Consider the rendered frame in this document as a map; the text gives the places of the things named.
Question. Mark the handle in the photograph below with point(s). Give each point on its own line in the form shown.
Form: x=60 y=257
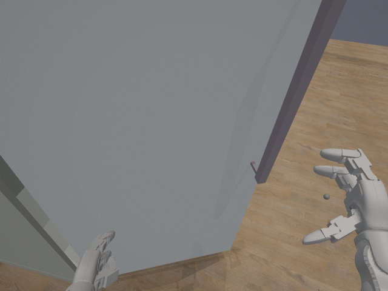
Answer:
x=320 y=33

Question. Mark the right robot forearm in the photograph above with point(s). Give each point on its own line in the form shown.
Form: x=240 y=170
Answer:
x=371 y=259

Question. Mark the robot left hand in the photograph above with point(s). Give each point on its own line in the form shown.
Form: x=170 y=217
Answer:
x=90 y=265

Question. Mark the robot right hand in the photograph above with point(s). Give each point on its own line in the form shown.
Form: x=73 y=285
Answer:
x=364 y=190

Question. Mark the fridge door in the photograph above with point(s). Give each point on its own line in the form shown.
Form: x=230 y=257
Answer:
x=143 y=116

